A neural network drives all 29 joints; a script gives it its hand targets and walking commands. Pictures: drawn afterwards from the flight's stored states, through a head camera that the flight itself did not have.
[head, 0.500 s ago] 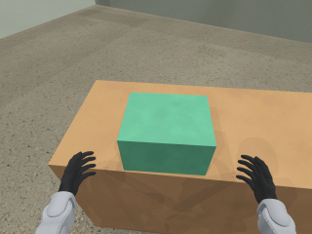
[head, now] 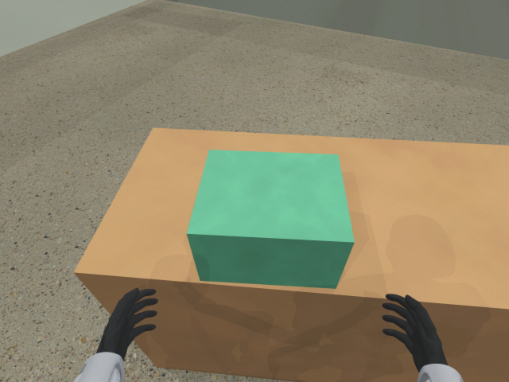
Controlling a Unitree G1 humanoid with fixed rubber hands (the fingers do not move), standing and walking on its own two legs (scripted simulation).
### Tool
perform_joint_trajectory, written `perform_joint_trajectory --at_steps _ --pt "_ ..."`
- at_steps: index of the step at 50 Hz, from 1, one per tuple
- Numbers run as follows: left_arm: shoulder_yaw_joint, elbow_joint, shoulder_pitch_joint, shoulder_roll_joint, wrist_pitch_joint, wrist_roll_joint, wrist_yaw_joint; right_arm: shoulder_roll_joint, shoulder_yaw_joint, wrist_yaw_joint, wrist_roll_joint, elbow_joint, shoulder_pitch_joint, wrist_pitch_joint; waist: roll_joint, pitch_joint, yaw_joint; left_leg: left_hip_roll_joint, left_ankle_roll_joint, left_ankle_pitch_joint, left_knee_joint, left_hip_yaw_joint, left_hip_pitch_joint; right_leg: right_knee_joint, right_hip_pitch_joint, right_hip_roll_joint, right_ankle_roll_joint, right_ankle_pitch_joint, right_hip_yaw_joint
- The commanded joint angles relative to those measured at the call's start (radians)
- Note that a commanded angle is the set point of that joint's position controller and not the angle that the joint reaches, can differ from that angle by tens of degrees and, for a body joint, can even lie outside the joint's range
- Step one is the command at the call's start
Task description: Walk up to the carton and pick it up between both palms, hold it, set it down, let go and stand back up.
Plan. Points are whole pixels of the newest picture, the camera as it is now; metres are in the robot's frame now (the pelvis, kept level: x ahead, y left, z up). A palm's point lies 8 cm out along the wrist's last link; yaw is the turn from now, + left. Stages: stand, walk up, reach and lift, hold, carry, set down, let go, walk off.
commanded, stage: set down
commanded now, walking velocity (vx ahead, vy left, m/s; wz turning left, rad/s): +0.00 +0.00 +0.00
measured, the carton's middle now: (270, 216) +0.43 +0.01 -0.01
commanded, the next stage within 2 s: let go in 0.66 s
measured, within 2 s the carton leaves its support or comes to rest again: neither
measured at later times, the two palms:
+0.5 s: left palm (123, 378) +0.15 +0.23 -0.06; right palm out of the picture +0.15 -0.22 -0.06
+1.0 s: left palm (136, 376) +0.16 +0.22 -0.08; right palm out of the picture +0.14 -0.24 -0.08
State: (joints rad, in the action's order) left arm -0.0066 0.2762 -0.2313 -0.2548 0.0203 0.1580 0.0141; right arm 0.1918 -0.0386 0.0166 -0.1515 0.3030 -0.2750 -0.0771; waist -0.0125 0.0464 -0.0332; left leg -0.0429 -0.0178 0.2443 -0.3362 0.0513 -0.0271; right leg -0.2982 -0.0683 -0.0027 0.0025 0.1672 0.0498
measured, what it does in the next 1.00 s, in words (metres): stands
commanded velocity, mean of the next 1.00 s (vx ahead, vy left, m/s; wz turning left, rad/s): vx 0.00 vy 0.00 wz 0.00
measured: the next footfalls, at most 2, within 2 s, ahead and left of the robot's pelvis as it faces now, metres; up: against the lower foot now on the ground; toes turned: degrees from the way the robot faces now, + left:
none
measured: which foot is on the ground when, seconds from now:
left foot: down 0.00-1.00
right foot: down 0.00-1.00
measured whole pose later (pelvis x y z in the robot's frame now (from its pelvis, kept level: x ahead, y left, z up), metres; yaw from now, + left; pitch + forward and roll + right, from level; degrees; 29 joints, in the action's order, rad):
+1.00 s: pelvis -0.01 -0.01 +0.00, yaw -1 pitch -5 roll -1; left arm 0.00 0.50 -0.18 -0.21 0.14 0.00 -0.01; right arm 0.18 -0.04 -0.02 0.03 0.73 -0.17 -0.21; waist 0.00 0.09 0.00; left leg -0.06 -0.03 0.27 -0.40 0.06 -0.04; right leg -0.37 -0.10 0.01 0.01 0.19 0.04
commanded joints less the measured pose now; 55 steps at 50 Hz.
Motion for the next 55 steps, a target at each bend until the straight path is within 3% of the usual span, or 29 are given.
perform_joint_trajectory --at_steps 1,24,36,45,55 --pt "-0.047 -0.139 0.048 -0.104 -0.024 -0.030 -0.003 0.080 -0.033 0.000 0.024 -0.086 0.048 -0.064 -0.011 -0.059 0.000 0.048 -0.042 -0.374 0.025 -0.009 -0.045 0.031 0.072 0.024 0.033 -0.169 -0.063" --pt "-0.035 0.033 0.045 -0.063 0.059 -0.123 -0.010 0.058 -0.022 -0.018 0.134 0.175 0.090 -0.108 -0.007 -0.021 0.004 0.038 -0.025 -0.272 0.032 0.027 -0.056 0.027 0.038 0.027 0.029 -0.067 -0.034" --pt "-0.022 0.093 0.111 -0.048 0.107 -0.153 -0.023 0.080 -0.046 -0.033 0.186 0.306 0.153 -0.120 -0.018 -0.037 0.026 0.024 -0.020 -0.209 0.004 0.028 -0.081 -0.021 0.018 0.028 0.030 -0.052 -0.016" --pt "-0.030 0.119 0.088 -0.055 0.092 -0.154 -0.026 0.076 -0.028 -0.035 0.174 0.340 0.151 -0.159 0.015 -0.067 0.023 0.042 -0.019 -0.251 -0.017 0.032 -0.072 -0.029 0.054 0.020 0.018 -0.164 -0.030" --pt "-0.032 0.110 0.121 -0.048 0.115 -0.159 -0.025 0.077 -0.026 -0.037 0.177 0.317 0.165 -0.141 0.010 -0.025 0.022 0.039 -0.011 -0.192 0.002 0.035 -0.076 -0.014 0.022 0.016 0.022 -0.096 -0.031"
